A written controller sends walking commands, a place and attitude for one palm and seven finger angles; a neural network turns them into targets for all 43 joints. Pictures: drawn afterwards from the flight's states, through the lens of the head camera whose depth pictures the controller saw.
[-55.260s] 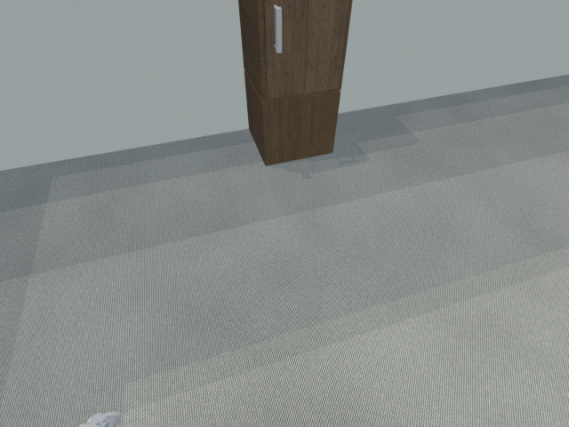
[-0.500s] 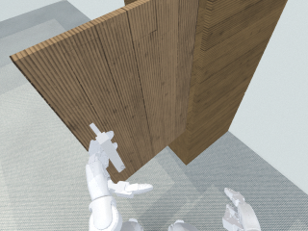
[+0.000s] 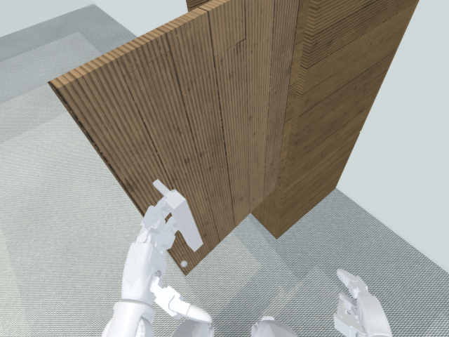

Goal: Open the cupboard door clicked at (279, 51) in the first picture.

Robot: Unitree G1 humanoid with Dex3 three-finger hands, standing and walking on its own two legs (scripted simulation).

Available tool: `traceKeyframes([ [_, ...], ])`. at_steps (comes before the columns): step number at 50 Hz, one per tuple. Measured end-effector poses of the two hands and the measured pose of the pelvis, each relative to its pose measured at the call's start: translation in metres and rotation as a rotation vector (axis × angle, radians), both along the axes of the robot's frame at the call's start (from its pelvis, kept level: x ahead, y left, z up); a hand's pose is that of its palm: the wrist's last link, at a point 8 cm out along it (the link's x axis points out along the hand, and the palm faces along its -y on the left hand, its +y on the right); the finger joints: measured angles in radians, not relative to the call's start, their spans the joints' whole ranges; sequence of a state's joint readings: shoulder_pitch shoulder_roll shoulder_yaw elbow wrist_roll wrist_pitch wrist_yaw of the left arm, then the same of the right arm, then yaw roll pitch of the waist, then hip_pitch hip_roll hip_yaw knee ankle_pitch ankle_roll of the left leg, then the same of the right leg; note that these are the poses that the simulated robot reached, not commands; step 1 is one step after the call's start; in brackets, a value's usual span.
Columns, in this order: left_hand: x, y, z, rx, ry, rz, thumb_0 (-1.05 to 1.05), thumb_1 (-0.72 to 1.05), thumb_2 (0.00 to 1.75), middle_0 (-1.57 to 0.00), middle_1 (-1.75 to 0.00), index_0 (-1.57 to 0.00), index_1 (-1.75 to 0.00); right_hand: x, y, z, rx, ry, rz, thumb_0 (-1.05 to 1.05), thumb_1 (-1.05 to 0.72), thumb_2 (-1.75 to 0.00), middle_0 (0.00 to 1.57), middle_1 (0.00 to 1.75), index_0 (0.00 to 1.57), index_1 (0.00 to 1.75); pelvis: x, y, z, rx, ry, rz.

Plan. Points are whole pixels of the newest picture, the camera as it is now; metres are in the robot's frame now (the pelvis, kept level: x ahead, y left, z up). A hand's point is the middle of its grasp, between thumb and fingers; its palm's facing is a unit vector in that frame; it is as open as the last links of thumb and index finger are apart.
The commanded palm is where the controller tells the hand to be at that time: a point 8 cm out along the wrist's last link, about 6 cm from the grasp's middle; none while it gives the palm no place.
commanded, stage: slide the hand sideways off the handle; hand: left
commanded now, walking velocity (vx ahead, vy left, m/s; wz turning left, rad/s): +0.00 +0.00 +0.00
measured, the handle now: (179, 217) +0.31 +0.09 +0.05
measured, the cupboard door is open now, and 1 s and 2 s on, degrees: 96 95 95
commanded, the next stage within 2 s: draw the hand back to the body in 0.86 s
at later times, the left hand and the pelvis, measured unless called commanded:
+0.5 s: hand (149, 285) +0.20 +0.12 +0.06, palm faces -0.15 -0.99 +0.05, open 15.9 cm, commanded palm +0.17 +0.18 +0.06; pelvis +0.01 +0.08 -0.01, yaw -3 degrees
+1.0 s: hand (112, 297) +0.18 +0.16 +0.07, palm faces -0.05 -1.00 +0.07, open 15.3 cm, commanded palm +0.14 +0.21 +0.07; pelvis +0.01 +0.10 -0.02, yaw -2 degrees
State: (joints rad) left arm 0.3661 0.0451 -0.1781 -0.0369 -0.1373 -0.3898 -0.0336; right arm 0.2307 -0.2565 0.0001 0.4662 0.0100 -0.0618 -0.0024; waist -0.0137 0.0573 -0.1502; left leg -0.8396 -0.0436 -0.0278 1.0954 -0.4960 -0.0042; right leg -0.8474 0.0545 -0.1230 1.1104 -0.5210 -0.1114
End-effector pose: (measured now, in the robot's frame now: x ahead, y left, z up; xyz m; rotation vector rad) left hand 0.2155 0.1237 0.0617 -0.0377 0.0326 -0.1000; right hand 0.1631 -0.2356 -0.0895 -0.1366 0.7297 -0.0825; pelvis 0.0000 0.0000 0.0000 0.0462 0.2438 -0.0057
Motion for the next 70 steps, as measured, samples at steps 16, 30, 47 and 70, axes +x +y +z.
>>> traceKeyframes([
  [16, -0.022, 0.035, -0.005, -0.001, 0.009, -0.041, -0.01, -0.5, 0.3, -0.17, -0.31, -0.2, -0.33, 0.006, 0.061, 0.016, -0.015, -0.053, 0.016, 0.01, -0.91, -0.9, 0.2, 0.3, 0.2, 0.3, 0.002, 0.051, -0.007, -0.058, 0.017, -0.016],
  [30, -0.031, 0.064, -0.003, -0.016, 0.037, -0.018, -0.01, -0.5, 0.3, -0.2, -0.32, -0.25, -0.35, 0.022, 0.112, 0.024, -0.004, -0.064, 0.046, 0.01, -0.91, -0.9, 0.2, 0.3, 0.2, 0.3, 0.014, 0.089, -0.01, -0.085, 0.024, -0.032],
  [47, -0.048, 0.097, 0.004, -0.036, 0.025, 0.053, -0.03, -0.34, 0.38, -0.15, -0.3, -0.16, -0.3, 0.031, 0.122, 0.015, -0.029, -0.059, 0.071, 0.01, -0.91, -0.9, 0.2, 0.3, 0.2, 0.3, 0.01, 0.102, -0.021, -0.098, 0.051, -0.015],
  [70, -0.057, 0.128, 0.061, 0.106, 0.0, 0.038, -0.01, -0.48, 0.3, -0.15, -0.3, -0.15, -0.3, 0.011, 0.082, 0.059, -0.051, -0.122, -0.038, 0.01, -0.91, -0.9, 0.2, 0.3, 0.2, 0.3, 0.012, 0.072, 0.014, -0.092, -0.065, -0.017],
])
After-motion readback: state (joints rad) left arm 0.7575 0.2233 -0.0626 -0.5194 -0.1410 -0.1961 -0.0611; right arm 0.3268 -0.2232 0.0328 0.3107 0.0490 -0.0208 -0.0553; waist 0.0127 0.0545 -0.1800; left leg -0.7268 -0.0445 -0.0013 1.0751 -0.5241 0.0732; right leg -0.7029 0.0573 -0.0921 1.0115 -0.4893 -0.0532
